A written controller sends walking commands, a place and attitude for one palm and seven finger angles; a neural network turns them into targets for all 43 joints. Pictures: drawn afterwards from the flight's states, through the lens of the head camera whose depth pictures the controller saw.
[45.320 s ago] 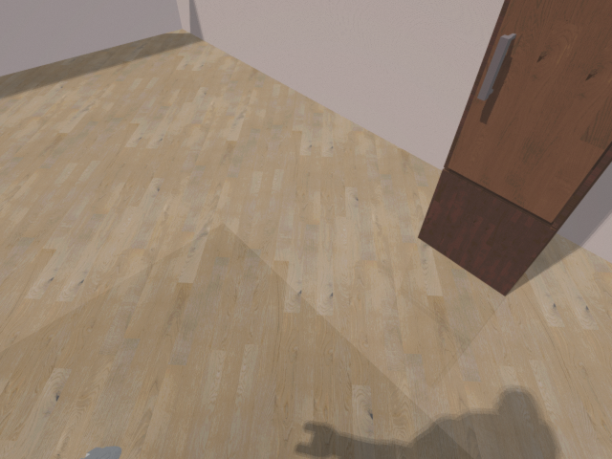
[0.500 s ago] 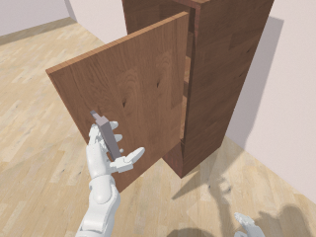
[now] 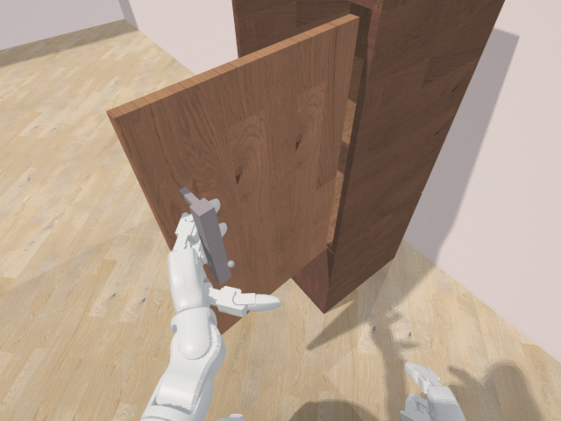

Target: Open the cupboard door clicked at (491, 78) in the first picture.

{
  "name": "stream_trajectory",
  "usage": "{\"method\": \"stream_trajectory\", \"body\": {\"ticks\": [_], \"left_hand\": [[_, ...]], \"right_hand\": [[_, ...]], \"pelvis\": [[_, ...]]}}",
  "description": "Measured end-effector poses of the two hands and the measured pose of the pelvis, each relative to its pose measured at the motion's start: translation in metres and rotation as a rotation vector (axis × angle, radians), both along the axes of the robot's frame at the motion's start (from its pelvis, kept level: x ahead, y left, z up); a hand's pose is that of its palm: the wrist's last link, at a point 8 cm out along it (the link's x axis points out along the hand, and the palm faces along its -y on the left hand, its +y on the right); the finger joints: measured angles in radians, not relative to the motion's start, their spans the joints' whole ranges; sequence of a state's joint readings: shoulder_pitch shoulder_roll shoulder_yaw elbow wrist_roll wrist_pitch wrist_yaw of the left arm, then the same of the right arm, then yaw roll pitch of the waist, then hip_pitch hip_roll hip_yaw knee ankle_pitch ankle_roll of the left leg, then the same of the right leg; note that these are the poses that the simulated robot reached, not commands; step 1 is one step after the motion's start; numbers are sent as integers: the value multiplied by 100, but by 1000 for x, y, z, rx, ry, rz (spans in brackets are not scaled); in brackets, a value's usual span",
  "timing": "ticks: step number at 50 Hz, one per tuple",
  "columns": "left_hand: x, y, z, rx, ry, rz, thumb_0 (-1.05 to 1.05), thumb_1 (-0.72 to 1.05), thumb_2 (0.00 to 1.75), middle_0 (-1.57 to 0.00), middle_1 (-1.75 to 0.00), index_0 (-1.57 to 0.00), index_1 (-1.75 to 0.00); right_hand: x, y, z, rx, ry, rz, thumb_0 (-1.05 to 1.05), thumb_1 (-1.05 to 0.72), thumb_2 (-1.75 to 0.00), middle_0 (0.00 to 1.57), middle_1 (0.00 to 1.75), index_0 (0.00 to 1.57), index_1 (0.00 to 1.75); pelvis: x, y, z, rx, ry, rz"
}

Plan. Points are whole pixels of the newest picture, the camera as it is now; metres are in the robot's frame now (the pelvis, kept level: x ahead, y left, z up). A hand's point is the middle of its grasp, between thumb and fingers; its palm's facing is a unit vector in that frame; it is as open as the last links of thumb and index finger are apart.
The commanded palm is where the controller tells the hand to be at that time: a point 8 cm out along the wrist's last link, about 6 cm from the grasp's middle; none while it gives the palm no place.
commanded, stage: slide the hand sideways off the handle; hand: left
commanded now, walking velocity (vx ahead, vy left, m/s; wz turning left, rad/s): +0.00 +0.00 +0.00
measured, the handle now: (205, 238) +0.35 +0.14 +0.08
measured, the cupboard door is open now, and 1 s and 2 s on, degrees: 94 96 96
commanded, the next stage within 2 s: draw the hand back to the body in 1.20 s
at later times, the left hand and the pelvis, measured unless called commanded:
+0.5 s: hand (220, 289) +0.27 +0.10 +0.07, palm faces -0.12 -0.99 +0.01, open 16.3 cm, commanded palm +0.24 +0.17 +0.07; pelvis +0.00 +0.02 +0.00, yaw -2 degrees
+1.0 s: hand (181, 320) +0.23 +0.14 +0.07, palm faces -0.08 -1.00 -0.03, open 16.1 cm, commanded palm +0.21 +0.22 +0.07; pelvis +0.02 +0.00 -0.01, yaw +0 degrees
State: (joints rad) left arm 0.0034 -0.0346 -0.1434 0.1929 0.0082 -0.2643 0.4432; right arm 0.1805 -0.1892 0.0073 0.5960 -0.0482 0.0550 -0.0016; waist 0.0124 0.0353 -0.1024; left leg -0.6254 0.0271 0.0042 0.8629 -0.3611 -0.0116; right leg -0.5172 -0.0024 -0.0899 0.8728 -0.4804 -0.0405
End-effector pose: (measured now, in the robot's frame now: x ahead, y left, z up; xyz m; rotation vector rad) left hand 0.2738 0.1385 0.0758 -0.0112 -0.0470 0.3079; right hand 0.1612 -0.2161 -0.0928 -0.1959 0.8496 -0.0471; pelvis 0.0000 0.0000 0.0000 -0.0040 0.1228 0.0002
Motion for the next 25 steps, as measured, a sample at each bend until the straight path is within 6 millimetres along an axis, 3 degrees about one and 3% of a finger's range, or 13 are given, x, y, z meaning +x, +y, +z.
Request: {"method": "stream_trajectory", "body": {"ticks": [3, 7, 11, 25], "left_hand": [[-1, 4, -1, 27, -6, -53, -2, -50, 30, -39, -62, -36, -59], [-2, 17, -1, 98, -14, -295, -2, -50, 30, -32, -50, -25, -48], [0, 23, 0, 56, 9, -441, -2, -50, 30, -24, -41, -17, -40], [-14, 20, -5, 10, 24, -426, -2, -50, 30, -16, -34, -17, -31]], "right_hand": [[-1, 4, 0, 2, 0, 6, 1, -91, -90, 20, 30, 20, 30], [-7, 5, 2, 1, -12, -7, 1, -91, -90, 20, 30, 20, 30], [-15, 4, 4, -2, -33, -29, 1, -91, -90, 20, 30, 20, 30], [-16, 8, 16, 15, -97, -55, 1, -91, -90, 20, 30, 20, 30]], "pelvis": [[-1, 2, -1, 0, 1, 3], [-4, 5, -1, -7, -2, 9], [-5, 11, 0, -16, -11, 11], [3, 19, 0, -6, -1, -30]]}}
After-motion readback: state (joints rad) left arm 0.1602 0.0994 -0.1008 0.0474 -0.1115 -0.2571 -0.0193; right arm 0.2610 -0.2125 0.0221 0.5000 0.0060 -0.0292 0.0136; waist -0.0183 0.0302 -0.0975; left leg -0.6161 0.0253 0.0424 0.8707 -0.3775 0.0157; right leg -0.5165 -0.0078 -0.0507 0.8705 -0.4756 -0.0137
